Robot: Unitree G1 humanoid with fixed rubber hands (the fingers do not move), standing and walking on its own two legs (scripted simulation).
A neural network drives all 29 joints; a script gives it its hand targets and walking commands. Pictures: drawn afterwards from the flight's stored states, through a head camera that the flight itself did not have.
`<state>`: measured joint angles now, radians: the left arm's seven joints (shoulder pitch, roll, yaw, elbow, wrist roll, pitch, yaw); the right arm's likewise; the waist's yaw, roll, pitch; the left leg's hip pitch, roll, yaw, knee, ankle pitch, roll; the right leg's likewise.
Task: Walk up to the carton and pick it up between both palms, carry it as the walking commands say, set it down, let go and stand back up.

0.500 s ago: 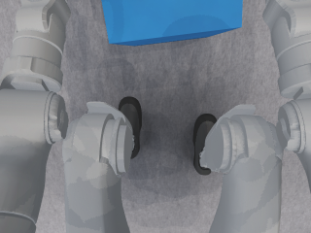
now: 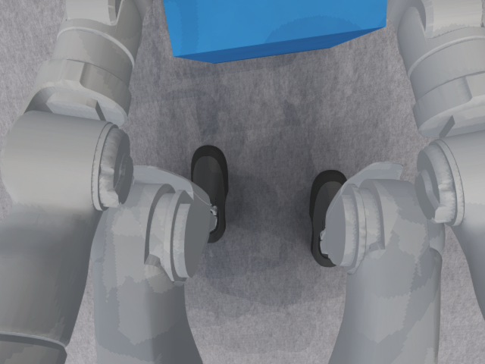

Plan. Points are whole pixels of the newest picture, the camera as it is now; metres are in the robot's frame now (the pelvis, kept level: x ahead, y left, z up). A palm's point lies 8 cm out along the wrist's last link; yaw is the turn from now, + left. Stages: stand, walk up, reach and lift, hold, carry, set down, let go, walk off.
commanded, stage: reach and lift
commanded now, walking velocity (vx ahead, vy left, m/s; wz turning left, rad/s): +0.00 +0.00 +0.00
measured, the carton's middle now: out of the picture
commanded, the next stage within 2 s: none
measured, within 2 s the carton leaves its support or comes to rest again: leaves its support in 0.70 s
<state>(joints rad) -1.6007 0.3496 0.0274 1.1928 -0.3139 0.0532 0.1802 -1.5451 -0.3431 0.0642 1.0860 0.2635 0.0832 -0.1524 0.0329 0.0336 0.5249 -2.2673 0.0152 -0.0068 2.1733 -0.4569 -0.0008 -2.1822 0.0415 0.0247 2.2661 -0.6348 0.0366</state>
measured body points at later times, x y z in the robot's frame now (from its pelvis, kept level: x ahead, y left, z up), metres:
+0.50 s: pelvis +0.00 -0.01 -0.01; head +0.37 -0.02 +0.22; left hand +0.57 +0.17 -0.18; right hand +0.58 -0.12 -0.19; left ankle +0.15 +0.12 -0.33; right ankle +0.10 -0.12 -0.33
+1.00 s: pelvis +0.00 +0.00 +0.00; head +0.36 +0.01 +0.26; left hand +0.57 +0.18 -0.13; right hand +0.57 -0.11 -0.15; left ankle +0.15 +0.13 -0.33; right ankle +0.10 -0.12 -0.33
